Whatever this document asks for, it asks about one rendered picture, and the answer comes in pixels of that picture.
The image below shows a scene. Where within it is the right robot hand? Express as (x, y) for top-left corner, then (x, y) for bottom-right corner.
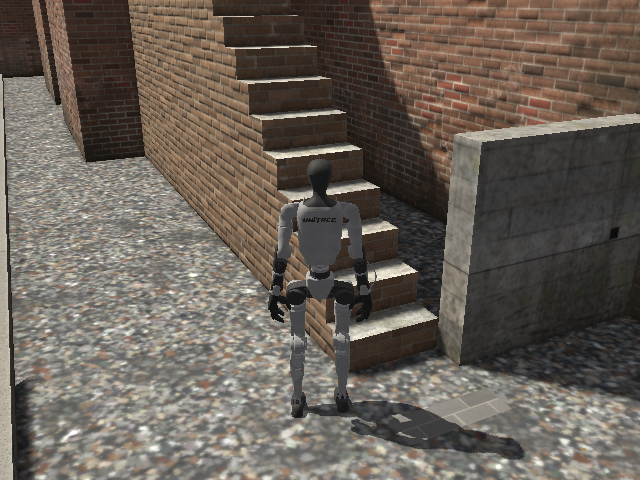
(349, 293), (372, 322)

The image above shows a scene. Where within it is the robot left upper arm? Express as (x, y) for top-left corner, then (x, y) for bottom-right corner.
(277, 202), (299, 259)

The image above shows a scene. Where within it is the left robot hand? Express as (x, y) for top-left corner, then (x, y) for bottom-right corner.
(268, 293), (291, 323)

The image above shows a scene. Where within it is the right robot forearm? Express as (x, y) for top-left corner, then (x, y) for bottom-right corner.
(352, 244), (371, 295)

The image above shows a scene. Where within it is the robot right upper arm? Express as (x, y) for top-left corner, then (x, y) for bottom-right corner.
(341, 202), (363, 259)

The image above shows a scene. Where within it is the left robot forearm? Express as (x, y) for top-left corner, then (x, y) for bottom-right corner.
(269, 244), (288, 296)

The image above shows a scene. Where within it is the left robot shin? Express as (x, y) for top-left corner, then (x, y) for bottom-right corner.
(290, 336), (305, 404)

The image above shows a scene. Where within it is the robot torso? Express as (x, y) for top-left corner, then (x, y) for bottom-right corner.
(296, 197), (343, 300)

